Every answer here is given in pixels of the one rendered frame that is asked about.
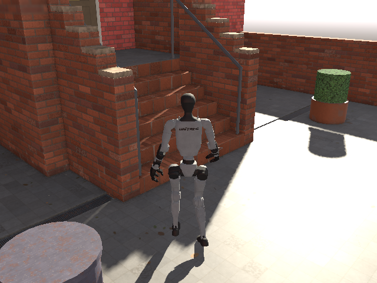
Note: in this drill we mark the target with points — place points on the robot right hand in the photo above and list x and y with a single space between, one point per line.
213 160

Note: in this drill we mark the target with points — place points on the robot left upper arm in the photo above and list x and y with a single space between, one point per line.
170 124

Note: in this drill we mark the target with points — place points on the robot right thigh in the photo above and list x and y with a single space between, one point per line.
199 184

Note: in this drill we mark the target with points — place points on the robot thigh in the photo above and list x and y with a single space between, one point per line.
174 176
199 184

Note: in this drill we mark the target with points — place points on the robot left thigh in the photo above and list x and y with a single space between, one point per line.
174 176

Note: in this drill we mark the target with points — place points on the right robot forearm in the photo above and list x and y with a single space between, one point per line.
215 152

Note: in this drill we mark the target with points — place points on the robot left hand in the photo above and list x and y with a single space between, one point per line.
153 173

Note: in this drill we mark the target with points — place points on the left robot forearm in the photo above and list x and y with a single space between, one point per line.
158 159

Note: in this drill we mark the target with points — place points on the robot right upper arm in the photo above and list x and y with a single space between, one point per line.
206 124

